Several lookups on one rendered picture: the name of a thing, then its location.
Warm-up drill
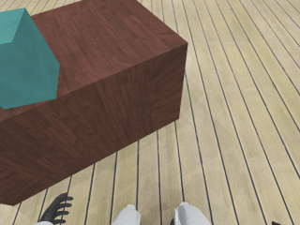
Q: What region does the carton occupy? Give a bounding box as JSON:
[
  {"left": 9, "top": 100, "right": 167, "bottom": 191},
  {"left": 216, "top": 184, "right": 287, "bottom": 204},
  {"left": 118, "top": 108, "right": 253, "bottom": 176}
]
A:
[{"left": 0, "top": 7, "right": 60, "bottom": 110}]

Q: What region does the right robot thigh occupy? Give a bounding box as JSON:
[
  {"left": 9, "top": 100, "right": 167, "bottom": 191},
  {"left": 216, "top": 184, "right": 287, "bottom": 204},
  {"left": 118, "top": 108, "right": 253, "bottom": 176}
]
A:
[{"left": 173, "top": 204, "right": 211, "bottom": 225}]

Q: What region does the robot left hand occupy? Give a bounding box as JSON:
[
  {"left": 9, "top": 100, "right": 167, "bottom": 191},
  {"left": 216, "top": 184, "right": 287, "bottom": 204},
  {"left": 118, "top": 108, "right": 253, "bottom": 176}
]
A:
[{"left": 39, "top": 192, "right": 73, "bottom": 225}]

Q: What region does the left robot shin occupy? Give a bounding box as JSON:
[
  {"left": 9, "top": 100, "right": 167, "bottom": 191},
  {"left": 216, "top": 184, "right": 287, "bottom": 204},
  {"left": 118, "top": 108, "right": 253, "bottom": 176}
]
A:
[{"left": 127, "top": 204, "right": 136, "bottom": 209}]

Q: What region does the pedestal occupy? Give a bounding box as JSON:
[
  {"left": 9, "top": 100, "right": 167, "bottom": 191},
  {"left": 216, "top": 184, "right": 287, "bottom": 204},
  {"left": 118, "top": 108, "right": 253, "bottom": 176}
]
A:
[{"left": 0, "top": 0, "right": 188, "bottom": 206}]

